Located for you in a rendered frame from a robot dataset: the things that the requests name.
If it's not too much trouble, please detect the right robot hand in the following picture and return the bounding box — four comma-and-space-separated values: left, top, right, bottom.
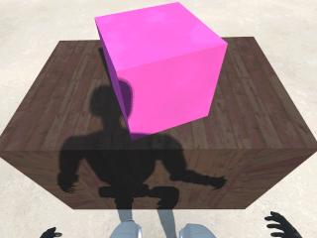
264, 211, 302, 238

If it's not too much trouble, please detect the carton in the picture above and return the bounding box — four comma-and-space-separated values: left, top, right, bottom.
94, 2, 228, 141

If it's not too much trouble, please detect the pedestal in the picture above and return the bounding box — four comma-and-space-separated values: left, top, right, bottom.
0, 37, 317, 210

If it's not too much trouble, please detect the robot left thigh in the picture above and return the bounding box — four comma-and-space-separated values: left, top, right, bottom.
109, 221, 143, 238

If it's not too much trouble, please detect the robot right thigh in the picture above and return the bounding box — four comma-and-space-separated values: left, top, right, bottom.
178, 223, 217, 238

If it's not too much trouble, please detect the left robot hand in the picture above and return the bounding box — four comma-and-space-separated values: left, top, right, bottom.
40, 227, 62, 238

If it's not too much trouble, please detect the robot thigh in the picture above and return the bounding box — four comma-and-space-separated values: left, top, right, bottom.
109, 221, 143, 238
178, 223, 217, 238

